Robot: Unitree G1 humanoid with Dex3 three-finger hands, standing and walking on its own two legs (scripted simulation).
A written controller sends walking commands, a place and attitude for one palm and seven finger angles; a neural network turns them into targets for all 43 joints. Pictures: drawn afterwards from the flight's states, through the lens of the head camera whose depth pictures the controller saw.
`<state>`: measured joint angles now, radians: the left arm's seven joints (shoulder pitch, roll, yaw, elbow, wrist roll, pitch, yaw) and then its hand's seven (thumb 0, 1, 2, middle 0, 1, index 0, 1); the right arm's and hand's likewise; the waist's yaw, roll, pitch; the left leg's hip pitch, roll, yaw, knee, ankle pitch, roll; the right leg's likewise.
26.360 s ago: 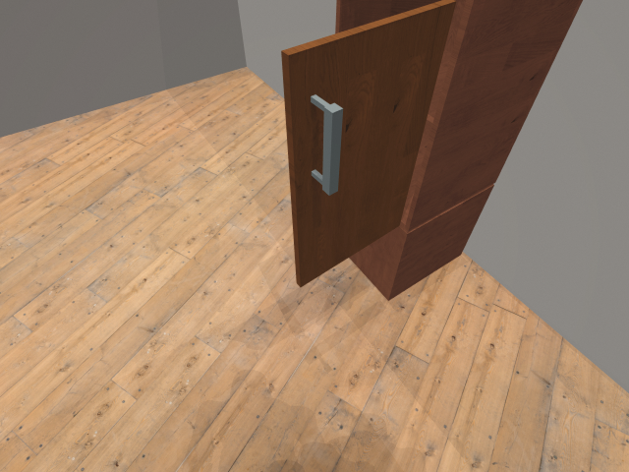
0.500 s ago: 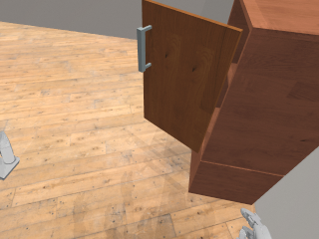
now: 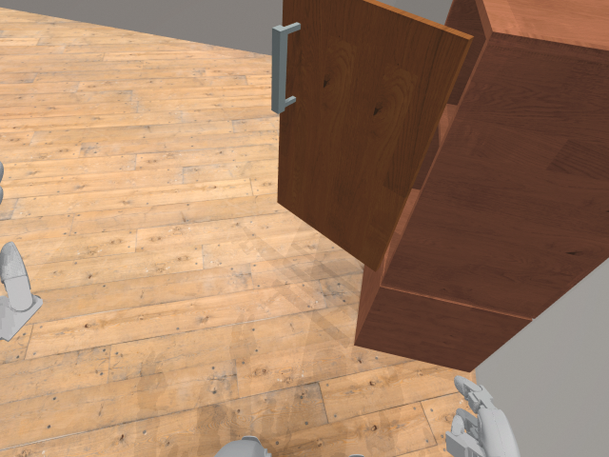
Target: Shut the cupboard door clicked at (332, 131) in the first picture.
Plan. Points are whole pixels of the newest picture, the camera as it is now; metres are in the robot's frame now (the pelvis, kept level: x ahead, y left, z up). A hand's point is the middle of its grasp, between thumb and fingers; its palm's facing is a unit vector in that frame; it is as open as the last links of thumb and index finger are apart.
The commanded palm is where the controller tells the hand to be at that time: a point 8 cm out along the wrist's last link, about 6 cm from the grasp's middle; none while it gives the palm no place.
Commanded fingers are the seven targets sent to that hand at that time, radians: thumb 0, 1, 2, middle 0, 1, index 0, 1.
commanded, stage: step back with the hand held close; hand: left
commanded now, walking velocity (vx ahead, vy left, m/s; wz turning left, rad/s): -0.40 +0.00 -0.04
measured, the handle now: (286, 69) +0.79 +0.09 +0.11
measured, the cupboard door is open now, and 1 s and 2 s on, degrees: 61 61 61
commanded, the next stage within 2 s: stop stepping back and stand still in 0.72 s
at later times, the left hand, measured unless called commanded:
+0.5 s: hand (14, 368) +0.15 +0.23 +0.20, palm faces +0.31 -0.86 -0.39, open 7.4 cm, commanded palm +0.08 +0.29 +0.20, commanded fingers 0.00 0.90 0.90 -0.20 -0.30 -0.20 -0.30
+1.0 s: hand out of the picture +0.03 +0.25 +0.20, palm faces +0.25 -0.85 -0.45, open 7.4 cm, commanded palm -0.02 +0.30 +0.20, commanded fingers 0.00 0.90 0.90 -0.20 -0.30 -0.20 -0.30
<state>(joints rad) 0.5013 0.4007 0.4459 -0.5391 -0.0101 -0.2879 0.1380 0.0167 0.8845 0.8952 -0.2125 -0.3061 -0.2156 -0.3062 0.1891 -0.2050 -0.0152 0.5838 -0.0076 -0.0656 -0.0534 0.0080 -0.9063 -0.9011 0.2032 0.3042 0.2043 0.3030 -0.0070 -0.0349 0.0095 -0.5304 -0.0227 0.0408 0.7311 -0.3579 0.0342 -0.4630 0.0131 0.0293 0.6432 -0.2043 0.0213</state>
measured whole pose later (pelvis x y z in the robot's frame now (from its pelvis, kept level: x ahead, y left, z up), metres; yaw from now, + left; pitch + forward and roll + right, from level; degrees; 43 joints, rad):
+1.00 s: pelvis -0.19 +0.02 +0.02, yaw -6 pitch +1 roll -3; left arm 0.61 0.47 0.44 -0.60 -0.06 -0.21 0.13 0.02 0.89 0.90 -0.21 -0.31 -0.21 -0.31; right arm 0.21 -0.12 0.03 0.58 -0.02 -0.13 -0.04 0.01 -0.91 -0.90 0.20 0.30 0.20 0.30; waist -0.04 -0.02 -0.02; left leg -0.41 0.04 0.03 0.42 -0.06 0.03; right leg -0.24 0.07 -0.05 0.61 -0.48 -0.01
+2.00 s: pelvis -0.23 +0.05 +0.02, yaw -2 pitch +0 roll +0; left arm 0.25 0.17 0.01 0.87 0.01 0.04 0.02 -0.01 0.97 0.89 -0.21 -0.30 -0.21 -0.30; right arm 0.18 -0.24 0.01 0.89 -0.02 0.01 0.00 0.00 -0.91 -0.90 0.20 0.30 0.20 0.30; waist -0.02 -0.04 0.05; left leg -0.27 -0.01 0.00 0.52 -0.24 0.00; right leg -0.23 -0.01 -0.05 0.54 -0.30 -0.02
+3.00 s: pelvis -0.25 +0.06 +0.03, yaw -4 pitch -2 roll +0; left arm 0.29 0.18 0.02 1.14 0.02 0.00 0.02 0.01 0.91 0.90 -0.20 -0.30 -0.20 -0.30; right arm 0.29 -0.17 -0.01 1.11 -0.01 0.01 -0.03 0.00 -0.91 -0.90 0.20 0.30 0.20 0.30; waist 0.00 0.00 0.03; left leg -0.21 -0.01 0.03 0.41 -0.18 0.02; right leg -0.17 -0.01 -0.02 0.41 -0.21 0.00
